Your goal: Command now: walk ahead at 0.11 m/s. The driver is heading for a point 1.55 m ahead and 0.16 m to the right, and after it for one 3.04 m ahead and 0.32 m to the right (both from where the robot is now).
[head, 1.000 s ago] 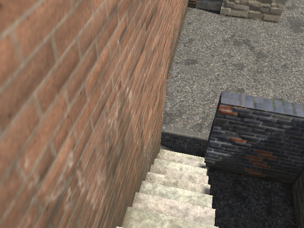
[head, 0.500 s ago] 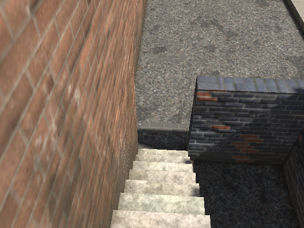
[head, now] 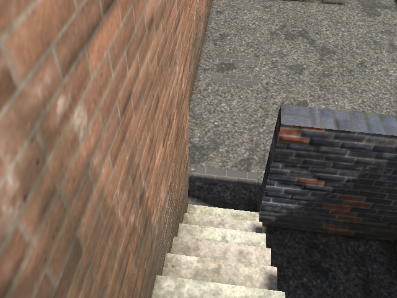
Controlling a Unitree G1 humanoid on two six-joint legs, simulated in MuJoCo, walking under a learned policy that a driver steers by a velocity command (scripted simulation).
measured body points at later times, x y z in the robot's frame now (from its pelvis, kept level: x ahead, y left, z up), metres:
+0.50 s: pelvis +0.06 -0.04 -0.02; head +0.08 -0.03 +0.43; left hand +0.15 +0.23 -0.15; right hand +0.26 -0.27 -0.11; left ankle +0.03 +0.08 -0.74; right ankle +0.05 -0.15 -0.74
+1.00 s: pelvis +0.04 -0.06 -0.01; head +0.07 -0.05 +0.44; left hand +0.15 +0.21 -0.15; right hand +0.08 -0.31 -0.16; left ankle +0.03 +0.08 -0.74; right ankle +0.05 -0.15 -0.74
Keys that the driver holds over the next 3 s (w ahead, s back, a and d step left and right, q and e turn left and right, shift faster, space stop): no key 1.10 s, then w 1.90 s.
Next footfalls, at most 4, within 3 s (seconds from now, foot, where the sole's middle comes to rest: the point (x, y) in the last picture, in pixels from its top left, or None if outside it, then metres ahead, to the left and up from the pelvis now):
0.18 right None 0.09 -0.15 -0.78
1.84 left None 0.32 0.07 -0.98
2.32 right None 0.53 -0.14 -1.19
2.74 left None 0.79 0.03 -1.39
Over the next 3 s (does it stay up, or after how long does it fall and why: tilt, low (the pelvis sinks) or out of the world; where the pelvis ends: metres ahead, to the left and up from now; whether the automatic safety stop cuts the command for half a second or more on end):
stays up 0.80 -0.07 -0.68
